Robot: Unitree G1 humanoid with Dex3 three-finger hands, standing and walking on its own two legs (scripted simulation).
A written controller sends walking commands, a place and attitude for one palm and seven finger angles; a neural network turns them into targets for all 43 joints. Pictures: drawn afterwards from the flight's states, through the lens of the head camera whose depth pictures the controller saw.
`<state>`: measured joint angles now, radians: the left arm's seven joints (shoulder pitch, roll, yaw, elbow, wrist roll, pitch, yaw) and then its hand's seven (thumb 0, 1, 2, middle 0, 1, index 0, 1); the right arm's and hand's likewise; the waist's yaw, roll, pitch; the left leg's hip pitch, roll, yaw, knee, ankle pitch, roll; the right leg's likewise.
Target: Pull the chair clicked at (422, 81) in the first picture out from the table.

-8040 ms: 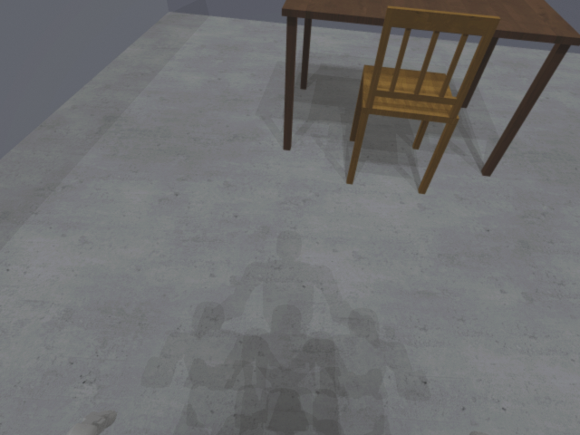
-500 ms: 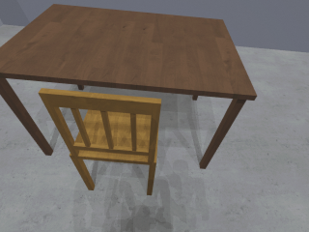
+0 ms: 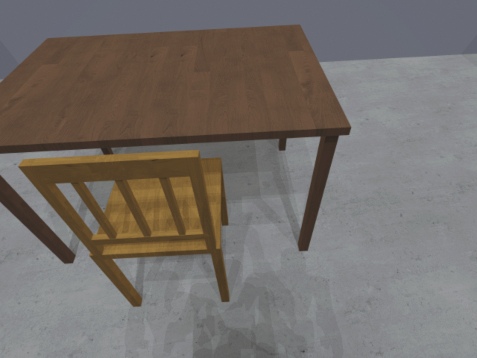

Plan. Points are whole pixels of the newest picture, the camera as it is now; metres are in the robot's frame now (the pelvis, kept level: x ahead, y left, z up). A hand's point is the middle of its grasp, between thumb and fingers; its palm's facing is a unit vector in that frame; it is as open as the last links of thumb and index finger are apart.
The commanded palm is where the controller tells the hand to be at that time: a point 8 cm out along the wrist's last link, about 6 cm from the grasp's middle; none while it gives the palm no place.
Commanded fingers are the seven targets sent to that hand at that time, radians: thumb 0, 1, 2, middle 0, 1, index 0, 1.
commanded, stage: come to a stop and stand still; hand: left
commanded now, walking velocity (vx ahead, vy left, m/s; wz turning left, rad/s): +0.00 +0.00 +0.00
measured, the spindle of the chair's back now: (135, 208) +0.49 +0.30 -0.11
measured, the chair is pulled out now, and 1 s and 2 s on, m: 0.00 0.00 0.00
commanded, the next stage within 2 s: look again from close up in 0.44 s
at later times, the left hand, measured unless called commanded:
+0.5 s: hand out of the picture -0.05 +0.15 -0.17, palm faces +0.08 -0.98 -0.18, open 7.3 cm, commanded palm none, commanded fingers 0.00 0.90 0.90 -0.20 -0.30 -0.20 -0.30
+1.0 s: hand out of the picture -0.06 +0.22 -0.18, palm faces +0.07 -0.98 -0.18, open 7.3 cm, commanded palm none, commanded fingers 0.00 0.90 0.90 -0.20 -0.30 -0.20 -0.30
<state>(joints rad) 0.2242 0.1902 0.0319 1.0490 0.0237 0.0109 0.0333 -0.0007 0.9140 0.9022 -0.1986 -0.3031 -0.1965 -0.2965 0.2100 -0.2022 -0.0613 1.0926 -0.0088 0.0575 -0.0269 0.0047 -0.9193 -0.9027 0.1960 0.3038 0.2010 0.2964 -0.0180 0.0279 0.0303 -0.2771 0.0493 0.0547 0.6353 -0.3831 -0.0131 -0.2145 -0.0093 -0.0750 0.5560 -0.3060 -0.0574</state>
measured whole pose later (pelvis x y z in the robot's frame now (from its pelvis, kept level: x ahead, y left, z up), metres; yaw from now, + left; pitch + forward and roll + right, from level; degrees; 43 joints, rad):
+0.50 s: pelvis -0.03 -0.02 +0.01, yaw +1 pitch -3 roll +0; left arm 0.31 0.13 0.03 1.14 0.01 0.01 0.03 0.00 0.92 0.90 -0.20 -0.30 -0.20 -0.30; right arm 0.38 -0.11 -0.01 1.17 -0.02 0.02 -0.03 0.01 -0.91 -0.90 0.20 0.30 0.20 0.30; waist -0.01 0.01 0.02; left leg -0.19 0.07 0.00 0.44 -0.21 -0.04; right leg -0.19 0.05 -0.11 0.40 -0.18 -0.08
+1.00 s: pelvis -0.05 +0.06 +0.00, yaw +1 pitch -2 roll +0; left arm 0.36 0.14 0.01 1.07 0.03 -0.01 0.03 0.00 0.91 0.90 -0.20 -0.30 -0.20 -0.30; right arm 0.35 -0.13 0.00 1.05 -0.02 -0.01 -0.02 0.03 -0.93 -0.90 0.20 0.30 0.20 0.30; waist 0.00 -0.01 -0.03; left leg -0.23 -0.05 0.05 0.49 -0.22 0.07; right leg -0.26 -0.07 -0.06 0.50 -0.20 0.01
